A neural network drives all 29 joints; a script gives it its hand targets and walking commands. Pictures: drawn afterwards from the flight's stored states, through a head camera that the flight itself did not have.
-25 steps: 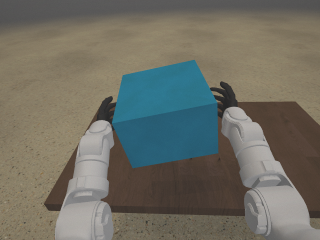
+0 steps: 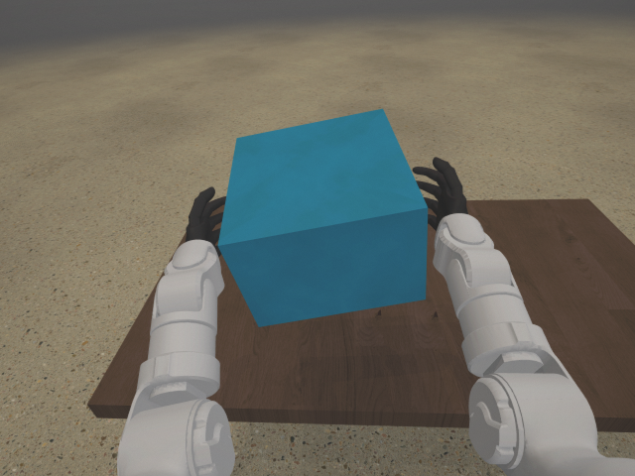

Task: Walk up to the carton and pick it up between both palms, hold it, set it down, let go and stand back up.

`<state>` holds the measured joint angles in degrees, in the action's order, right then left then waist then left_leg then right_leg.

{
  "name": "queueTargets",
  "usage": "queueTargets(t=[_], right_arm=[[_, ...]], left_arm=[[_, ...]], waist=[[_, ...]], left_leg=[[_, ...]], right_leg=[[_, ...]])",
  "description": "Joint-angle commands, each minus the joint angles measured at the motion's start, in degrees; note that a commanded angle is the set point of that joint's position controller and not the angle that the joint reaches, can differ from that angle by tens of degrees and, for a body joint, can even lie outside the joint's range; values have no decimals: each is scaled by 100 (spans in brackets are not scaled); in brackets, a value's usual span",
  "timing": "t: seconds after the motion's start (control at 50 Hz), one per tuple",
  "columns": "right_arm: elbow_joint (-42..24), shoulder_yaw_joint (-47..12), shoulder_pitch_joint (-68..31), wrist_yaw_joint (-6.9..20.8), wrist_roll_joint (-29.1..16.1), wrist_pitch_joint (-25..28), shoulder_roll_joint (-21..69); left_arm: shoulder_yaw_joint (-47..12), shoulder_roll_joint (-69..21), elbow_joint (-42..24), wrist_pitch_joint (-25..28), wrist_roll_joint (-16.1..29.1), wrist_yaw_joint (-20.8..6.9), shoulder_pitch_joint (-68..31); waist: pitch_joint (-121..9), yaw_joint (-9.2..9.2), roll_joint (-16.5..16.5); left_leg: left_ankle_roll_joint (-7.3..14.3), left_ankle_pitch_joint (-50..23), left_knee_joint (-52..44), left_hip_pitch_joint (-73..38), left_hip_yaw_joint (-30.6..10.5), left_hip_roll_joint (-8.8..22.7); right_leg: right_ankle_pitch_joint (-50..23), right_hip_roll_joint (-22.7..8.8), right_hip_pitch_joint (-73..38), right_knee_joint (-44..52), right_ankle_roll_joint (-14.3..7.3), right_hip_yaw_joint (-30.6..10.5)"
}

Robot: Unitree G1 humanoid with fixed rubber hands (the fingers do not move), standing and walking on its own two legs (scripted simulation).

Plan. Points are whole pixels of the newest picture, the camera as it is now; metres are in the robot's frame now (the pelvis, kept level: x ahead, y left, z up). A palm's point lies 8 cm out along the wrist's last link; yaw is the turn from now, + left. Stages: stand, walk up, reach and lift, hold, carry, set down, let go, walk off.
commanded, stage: set down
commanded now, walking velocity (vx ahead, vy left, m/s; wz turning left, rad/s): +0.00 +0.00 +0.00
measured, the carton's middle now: (323, 212) +0.43 +0.01 +0.18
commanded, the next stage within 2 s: none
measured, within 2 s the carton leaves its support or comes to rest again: neither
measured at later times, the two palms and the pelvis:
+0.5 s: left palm (218, 265) +0.38 +0.17 +0.13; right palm (441, 237) +0.40 -0.15 +0.15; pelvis +0.02 +0.00 +0.00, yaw +0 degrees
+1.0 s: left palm (227, 279) +0.38 +0.16 +0.11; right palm (443, 252) +0.40 -0.16 +0.12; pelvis +0.02 +0.00 +0.00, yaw +0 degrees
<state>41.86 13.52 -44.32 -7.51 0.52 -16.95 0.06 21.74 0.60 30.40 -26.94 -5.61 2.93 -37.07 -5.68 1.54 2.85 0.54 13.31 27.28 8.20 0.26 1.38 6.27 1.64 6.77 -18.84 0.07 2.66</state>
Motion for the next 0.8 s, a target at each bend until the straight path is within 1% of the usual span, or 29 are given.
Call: queueTargets(t=[0.0, 0.04, 0.06, 0.1, 0.12, 0.16, 0.2, 0.22, 0.26, 0.28, 0.34, 0.38, 0.42, 0.44, 0.46, 0.52, 0.54, 0.56, 0.58, 0.6, 0.64, 0.68, 0.78], right_arm=[[-560, -1368, -3836, 1099, 172, 865, 3181], [-544, -1337, -3812, 1129, 270, 1023, 3118], [-720, -1401, -3855, 1137, 305, 1125, 3132], [-899, -1522, -3928, 1140, 311, 1314, 3130], [-917, -1580, -3895, 1138, 317, 1391, 3173], [-1079, -1797, -3929, 1131, 260, 1554, 3218], [-1107, -1958, -3841, 1132, 224, 1658, 3212], [-1021, -1982, -3716, 1123, 250, 1684, 3174], [-927, -2083, -3435, 1103, 217, 1721, 3187], [-814, -2077, -3262, 1099, 208, 1700, 3192], [-760, -2119, -3148, 1095, 101, 1729, 3137], [-683, -2077, -3064, 1098, 118, 1750, 3100], [-689, -2073, -3071, 1119, 94, 1797, 3069], [-734, -2064, -3117, 1125, 99, 1838, 3042], [-725, -2062, -3120, 1143, 92, 1863, 3029], [-705, -2029, -3178, 1186, 134, 1952, 2968], [-689, -1957, -3188, 1212, 150, 1985, 2912], [-670, -1958, -3259, 1244, 152, 2023, 2921], [-611, -1900, -3242, 1265, 180, 2043, 2897], [-647, -1886, -3335, 1291, 201, 2088, 2884], [-407, -1777, -3270, 1356, 255, 2117, 2845], [-183, -1601, -3194, 1426, 349, 2118, 2786], [157, -1277, -3130, 1585, 536, 2171, 2609]], left_arm=[[-1776, -2982, -913, 484, -568, -1165, -4511], [-1779, -2915, -883, 570, -616, -1171, -4463], [-1867, -2956, -961, 622, -585, -1152, -4439], [-1972, -2994, -1016, 741, -540, -1121, -4356], [-2069, -3065, -1108, 825, -488, -1082, -4398], [-2316, -3236, -1307, 1007, -398, -968, -4446], [-2462, -3338, -1329, 1119, -395, -879, -4273], [-2521, -3360, -1361, 1158, -377, -844, -4226], [-2590, -3398, -1473, 1217, -401, -802, -4019], [-2600, -3377, -1441, 1216, -419, -797, -3937], [-2658, -3367, -1486, 1226, -452, -774, -3758], [-2681, -3393, -1499, 1258, -458, -742, -3748], [-2714, -3415, -1517, 1280, -476, -713, -3720], [-2756, -3434, -1555, 1297, -469, -692, -3740], [-2788, -3484, -1528, 1315, -473, -668, -3718], [-2784, -3477, -1478, 1385, -477, -604, -3728], [-2802, -3543, -1431, 1407, -490, -574, -3719], [-2803, -3540, -1401, 1443, -491, -548, -3788], [-2809, -3561, -1332, 1462, -498, -516, -3783], [-2807, -3589, -1298, 1497, -492, -489, -3858], [-2714, -3548, -1160, 1537, -547, -445, -3838], [-2575, -3469, -963, 1549, -642, -430, -3773], [-2228, -3314, -612, 1555, -800, -422, -3641]], waist=[[-963, -45, -156], [-1040, -49, -236], [-1246, -53, -290], [-1513, -97, -315], [-1690, -73, -318], [-2196, -127, -268], [-2365, -139, -242], [-2301, -100, -270], [-2279, -165, -269], [-2150, -153, -265], [-2088, -216, -220], [-2077, -200, -229], [-2088, -230, -165], [-2109, -222, -185], [-2125, -258, -157], [-2108, -295, -196], [-2118, -287, -148], [-2146, -344, -158], [-2113, -311, -148], [-2150, -353, -166], [-1991, -419, -178], [-1774, -440, -225], [-1437, -516, -336]], left_leg=[[-195, -33, -1648, 298, 68, -361], [-184, -83, -1631, 223, 111, -381], [-186, -201, -1597, 134, 114, -370], [-192, -470, -1505, 29, 161, -378], [-215, -628, -1469, -14, 168, -376], [-278, -1093, -1351, -182, 151, -363], [-304, -1354, -1272, -259, 143, -339], [-311, -1425, -1250, -304, 120, -325], [-334, -1710, -1196, -377, 137, -304], [-345, -1729, -1201, -369, 141, -305], [-365, -1925, -1160, -455, 148, -289], [-380, -1963, -1129, -499, 132, -268], [-399, -2075, -1097, -571, 131, -252], [-405, -2117, -1083, -594, 117, -247], [-409, -2125, -1067, -606, 126, -238], [-401, -2170, -1045, -606, 116, -212], [-420, -2157, -1039, -610, 112, -203], [-407, -2087, -1053, -632, 118, -194], [-416, -2033, -1054, -614, 113, -179], [-401, -1914, -1069, -580, 118, -178], [-379, -1711, -1133, -460, 136, -165], [-336, -1388, -1232, -314, 157, -162], [-254, -981, -1378, -130, 230, -151]], right_leg=[[430, -39, -1430, 232, 137, 198], [372, -39, -1420, 229, 160, 236], [226, -36, -1450, 216, 179, 265], [-60, -50, -1513, 179, 189, 256], [-219, -42, -1535, 156, 189, 271], [-598, -1, -1572, 101, 187, 278], [-796, 17, -1539, 93, 184, 286], [-850, 21, -1511, 103, 197, 305], [-1063, 35, -1587, 86, 184, 287], [-1075, 40, -1548, 91, 180, 286], [-1163, 67, -1497, 111, 177, 276], [-1174, 78, -1423, 122, 181, 275], [-1131, 94, -1358, 141, 149, 273], [-1151, 105, -1337, 136, 151, 288], [-1107, 116, -1262, 142, 148, 283], [-1101, 117, -1190, 157, 124, 298], [-1024, 135, -1108, 160, 101, 305], [-911, 134, -1042, 177, 95, 300], [-870, 130, -976, 191, 84, 310], [-765, 127, -911, 189, 82, 307], [-596, 110, -864, 206, 71, 296], [-384, 78, -803, 238, 71, 281], [-118, 40, -713, 264, 87, 298]])
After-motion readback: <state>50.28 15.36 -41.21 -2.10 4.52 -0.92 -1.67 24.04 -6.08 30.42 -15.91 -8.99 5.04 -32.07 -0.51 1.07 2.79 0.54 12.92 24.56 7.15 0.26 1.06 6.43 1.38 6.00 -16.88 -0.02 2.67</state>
